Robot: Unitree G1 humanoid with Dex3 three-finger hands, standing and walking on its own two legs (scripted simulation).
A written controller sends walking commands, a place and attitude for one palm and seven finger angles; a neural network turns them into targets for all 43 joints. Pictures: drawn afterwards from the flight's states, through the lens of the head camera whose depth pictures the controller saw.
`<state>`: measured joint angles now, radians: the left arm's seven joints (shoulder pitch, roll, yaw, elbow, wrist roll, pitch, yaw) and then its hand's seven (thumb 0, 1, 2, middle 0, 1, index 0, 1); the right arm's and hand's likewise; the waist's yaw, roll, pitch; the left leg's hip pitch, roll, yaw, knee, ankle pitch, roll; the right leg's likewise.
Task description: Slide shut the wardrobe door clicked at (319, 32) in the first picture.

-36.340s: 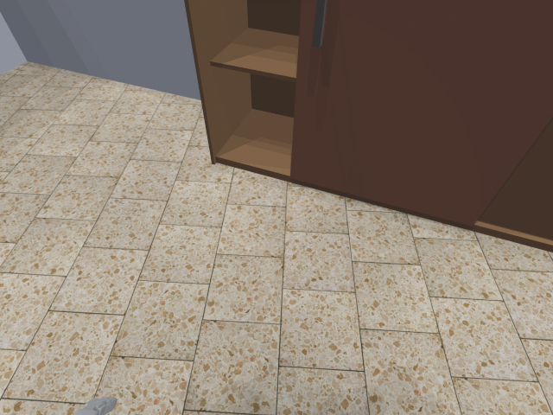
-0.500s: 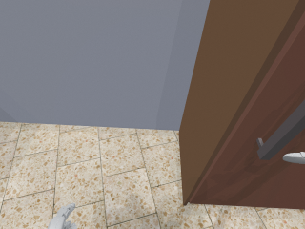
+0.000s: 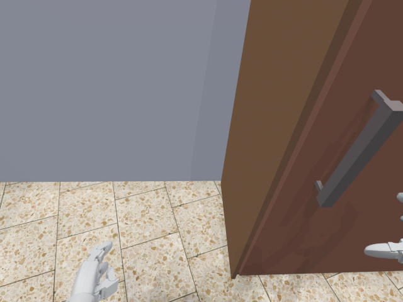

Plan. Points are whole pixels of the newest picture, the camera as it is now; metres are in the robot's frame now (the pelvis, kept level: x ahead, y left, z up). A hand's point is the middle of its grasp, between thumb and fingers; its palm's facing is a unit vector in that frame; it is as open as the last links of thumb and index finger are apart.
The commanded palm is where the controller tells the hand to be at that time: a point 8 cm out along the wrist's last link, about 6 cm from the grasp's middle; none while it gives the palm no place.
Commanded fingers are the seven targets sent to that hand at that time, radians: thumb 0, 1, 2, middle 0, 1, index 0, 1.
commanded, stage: slip the hand off the handle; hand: right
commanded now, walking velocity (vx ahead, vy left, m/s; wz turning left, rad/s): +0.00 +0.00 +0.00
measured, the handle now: (347, 155) +0.36 -0.29 +0.13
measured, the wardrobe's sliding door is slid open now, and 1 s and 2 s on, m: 0.01 0.01 0.01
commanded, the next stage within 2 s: draw the hand back to the body in 0.12 s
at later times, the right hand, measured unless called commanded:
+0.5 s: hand (396, 229) +0.20 -0.29 +0.14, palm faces +0.17 +0.98 -0.14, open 14.7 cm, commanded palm +0.15 -0.35 +0.15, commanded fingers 0.00 0.55 -0.20 0.25 1.15 0.25 1.15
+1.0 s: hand out of the picture +0.18 -0.31 +0.15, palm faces +0.52 +0.80 -0.31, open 13.1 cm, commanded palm +0.14 -0.33 +0.17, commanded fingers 0.00 -0.14 -0.53 0.23 0.75 0.23 0.75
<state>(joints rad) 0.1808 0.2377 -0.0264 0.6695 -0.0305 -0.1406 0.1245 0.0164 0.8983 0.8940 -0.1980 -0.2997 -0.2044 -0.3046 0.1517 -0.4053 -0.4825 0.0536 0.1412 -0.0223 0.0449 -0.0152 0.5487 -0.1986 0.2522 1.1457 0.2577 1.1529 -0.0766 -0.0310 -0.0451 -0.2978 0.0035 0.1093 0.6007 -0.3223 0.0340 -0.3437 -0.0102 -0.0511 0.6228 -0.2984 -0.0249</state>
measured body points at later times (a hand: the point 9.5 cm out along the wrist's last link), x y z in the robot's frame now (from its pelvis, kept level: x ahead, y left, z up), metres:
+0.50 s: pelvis -0.01 +0.01 +0.00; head -0.02 +0.03 +0.45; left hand +0.18 +0.25 -0.07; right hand +0.19 -0.34 +0.15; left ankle +0.00 +0.10 -0.73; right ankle +0.02 -0.10 -0.73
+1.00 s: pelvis -0.01 -0.02 +0.01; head -0.03 -0.02 +0.46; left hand +0.16 +0.21 -0.06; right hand +0.15 -0.35 +0.17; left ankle +0.00 +0.10 -0.73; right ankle +0.02 -0.10 -0.73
